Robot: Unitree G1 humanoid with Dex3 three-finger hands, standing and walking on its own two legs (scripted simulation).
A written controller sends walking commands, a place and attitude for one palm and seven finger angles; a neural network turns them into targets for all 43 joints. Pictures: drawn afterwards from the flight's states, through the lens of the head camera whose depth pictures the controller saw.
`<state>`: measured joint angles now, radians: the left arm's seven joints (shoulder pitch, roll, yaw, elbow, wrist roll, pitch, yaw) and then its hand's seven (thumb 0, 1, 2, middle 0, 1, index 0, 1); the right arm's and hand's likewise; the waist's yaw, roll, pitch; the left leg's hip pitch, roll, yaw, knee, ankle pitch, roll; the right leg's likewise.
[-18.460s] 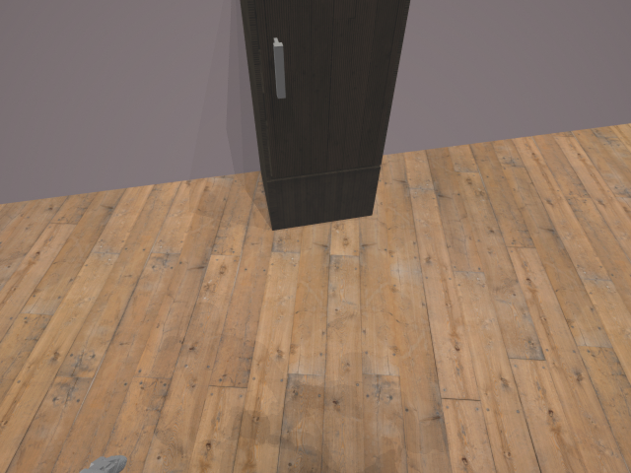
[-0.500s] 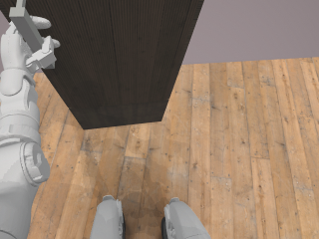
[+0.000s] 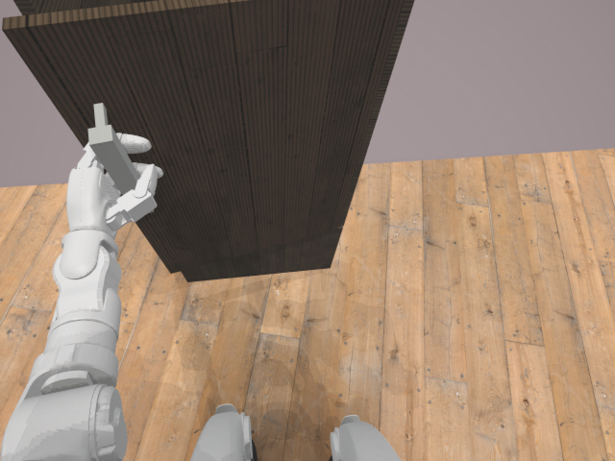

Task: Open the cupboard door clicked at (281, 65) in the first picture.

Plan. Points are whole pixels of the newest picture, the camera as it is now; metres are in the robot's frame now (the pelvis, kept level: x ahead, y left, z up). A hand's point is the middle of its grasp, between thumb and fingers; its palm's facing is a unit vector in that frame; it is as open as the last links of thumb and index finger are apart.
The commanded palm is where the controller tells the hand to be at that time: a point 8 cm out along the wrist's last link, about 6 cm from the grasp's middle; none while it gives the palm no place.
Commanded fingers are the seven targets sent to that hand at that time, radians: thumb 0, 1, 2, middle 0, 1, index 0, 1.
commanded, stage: pull the door open along its arc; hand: left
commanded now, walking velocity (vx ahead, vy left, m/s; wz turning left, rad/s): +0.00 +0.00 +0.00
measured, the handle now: (123, 163) +0.49 +0.22 +0.05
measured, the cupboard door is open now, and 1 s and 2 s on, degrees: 11 45 45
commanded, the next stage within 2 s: open thumb and fingers to let go in 0.50 s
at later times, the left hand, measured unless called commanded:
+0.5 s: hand (250, 308) +0.29 +0.06 +0.05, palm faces +0.40 -0.92 -0.01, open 6.0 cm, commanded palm +0.22 +0.10 +0.05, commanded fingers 0.00 0.90 0.90 -0.40 -1.35 -0.40 -1.35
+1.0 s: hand (262, 318) +0.28 +0.04 +0.05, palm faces +0.46 -0.89 -0.01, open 10.1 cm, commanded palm +0.23 +0.09 +0.05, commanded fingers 0.00 -0.50 0.30 -0.30 -1.20 -0.30 -1.20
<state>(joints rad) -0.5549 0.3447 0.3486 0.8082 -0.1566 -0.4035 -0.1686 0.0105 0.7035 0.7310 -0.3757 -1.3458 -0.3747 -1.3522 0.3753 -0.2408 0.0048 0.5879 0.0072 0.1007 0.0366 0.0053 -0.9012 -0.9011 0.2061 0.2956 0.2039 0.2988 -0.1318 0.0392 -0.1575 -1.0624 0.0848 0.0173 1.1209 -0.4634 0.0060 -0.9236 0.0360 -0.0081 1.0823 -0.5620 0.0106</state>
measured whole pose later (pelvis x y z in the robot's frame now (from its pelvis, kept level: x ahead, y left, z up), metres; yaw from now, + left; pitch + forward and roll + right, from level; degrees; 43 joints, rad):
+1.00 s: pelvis +0.00 -0.07 +0.01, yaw +6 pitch +15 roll +2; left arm 0.14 -0.11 -0.16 0.20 0.07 -0.38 0.51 0.01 0.07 0.54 -0.34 -1.26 -0.34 -1.27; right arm 0.22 -0.21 -0.02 0.58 -0.07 0.01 0.01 0.01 -0.90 -0.90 0.20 0.30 0.20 0.30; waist -0.01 0.03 -0.18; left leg -0.89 0.03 -0.06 1.04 -0.42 -0.05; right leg -0.78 0.00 -0.08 1.13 -0.62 -0.08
